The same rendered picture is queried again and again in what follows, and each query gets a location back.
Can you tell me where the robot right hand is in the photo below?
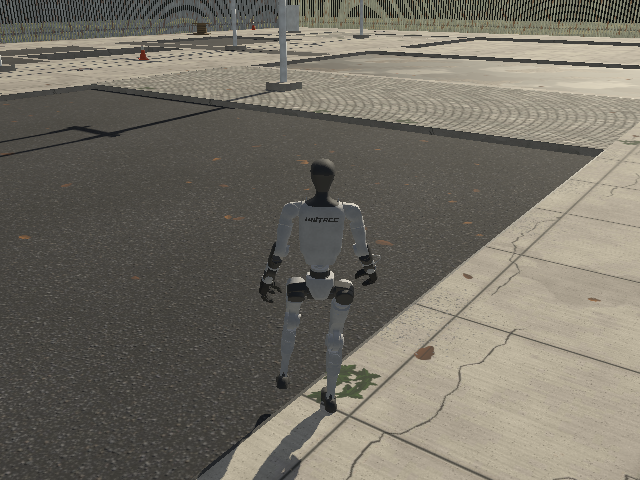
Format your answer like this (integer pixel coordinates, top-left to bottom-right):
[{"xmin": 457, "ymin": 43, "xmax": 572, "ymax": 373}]
[{"xmin": 355, "ymin": 269, "xmax": 378, "ymax": 286}]

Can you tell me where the robot right upper arm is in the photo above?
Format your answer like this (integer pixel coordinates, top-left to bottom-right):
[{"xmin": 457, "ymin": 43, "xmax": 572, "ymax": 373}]
[{"xmin": 343, "ymin": 202, "xmax": 369, "ymax": 257}]

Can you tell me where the robot left upper arm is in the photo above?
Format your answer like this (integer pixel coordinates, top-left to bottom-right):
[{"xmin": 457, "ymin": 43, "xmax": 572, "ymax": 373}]
[{"xmin": 273, "ymin": 201, "xmax": 301, "ymax": 257}]

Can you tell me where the robot left forearm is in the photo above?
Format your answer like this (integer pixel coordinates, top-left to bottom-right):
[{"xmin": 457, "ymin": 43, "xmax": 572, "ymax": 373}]
[{"xmin": 262, "ymin": 242, "xmax": 283, "ymax": 284}]

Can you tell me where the robot right forearm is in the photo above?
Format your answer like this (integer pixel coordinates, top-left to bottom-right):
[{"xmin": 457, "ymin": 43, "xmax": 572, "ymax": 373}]
[{"xmin": 359, "ymin": 241, "xmax": 376, "ymax": 274}]

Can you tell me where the robot left hand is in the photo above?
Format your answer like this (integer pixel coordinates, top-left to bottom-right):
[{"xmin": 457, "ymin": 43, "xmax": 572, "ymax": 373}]
[{"xmin": 259, "ymin": 279, "xmax": 282, "ymax": 303}]

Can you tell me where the robot right foot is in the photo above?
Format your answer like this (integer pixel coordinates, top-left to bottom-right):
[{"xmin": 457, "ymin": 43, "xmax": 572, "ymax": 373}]
[{"xmin": 321, "ymin": 386, "xmax": 337, "ymax": 413}]

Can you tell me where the robot left thigh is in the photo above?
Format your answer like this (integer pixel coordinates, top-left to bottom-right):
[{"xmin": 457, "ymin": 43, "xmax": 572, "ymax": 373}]
[{"xmin": 286, "ymin": 277, "xmax": 307, "ymax": 330}]

